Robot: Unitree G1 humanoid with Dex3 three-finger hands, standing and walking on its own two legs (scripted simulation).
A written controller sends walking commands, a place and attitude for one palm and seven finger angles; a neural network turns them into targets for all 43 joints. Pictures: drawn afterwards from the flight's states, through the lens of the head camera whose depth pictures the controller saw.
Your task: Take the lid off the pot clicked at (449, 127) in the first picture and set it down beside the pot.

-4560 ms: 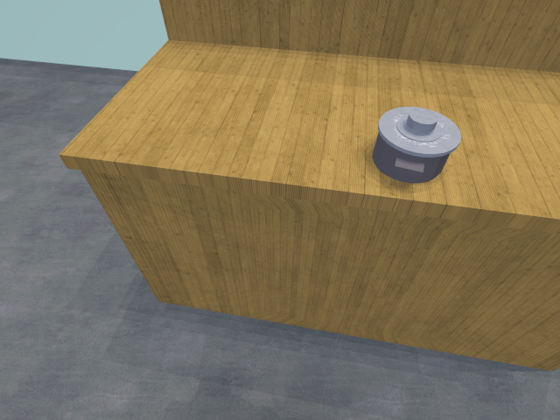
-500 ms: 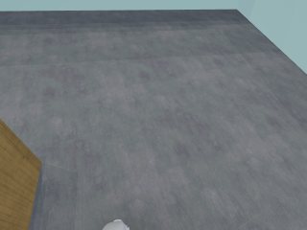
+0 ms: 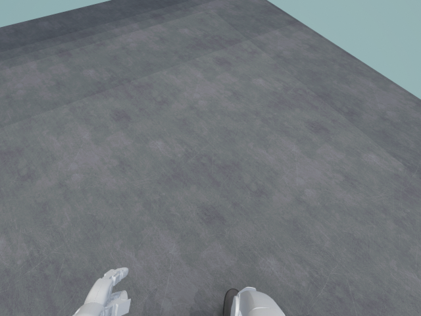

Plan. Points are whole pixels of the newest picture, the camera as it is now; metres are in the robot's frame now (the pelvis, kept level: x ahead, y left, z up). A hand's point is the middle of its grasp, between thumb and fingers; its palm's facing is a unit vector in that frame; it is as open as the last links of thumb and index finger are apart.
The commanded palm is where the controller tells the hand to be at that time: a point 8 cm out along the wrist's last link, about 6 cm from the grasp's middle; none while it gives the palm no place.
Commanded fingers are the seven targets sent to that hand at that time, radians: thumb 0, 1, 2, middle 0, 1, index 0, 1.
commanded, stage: turn to face it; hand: left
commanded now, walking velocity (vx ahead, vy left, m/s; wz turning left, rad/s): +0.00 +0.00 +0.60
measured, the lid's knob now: out of the picture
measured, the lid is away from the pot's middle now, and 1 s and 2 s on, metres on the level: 0.00 0.00 0.00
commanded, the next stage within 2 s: none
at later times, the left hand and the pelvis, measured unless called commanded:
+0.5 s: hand out of the picture +0.11 +0.22 -0.18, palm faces +0.28 -0.94 -0.20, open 7.3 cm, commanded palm none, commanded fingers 0.00 0.90 0.90 -0.20 -0.30 -0.20 -0.30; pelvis +0.07 +0.01 +0.00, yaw +14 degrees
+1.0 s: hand out of the picture +0.06 +0.16 -0.13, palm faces +0.52 -0.81 -0.28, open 7.3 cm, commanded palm none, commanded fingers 0.00 0.90 0.90 -0.20 -0.30 -0.20 -0.30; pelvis +0.09 -0.05 +0.01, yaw +32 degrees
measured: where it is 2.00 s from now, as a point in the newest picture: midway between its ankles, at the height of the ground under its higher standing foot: outside the picture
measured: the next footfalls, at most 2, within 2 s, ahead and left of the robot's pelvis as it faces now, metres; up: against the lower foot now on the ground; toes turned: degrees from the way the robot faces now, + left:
right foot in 0.02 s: +0.15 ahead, -0.09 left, +0.00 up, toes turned -8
left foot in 0.44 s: +0.11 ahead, +0.12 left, +0.00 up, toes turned +23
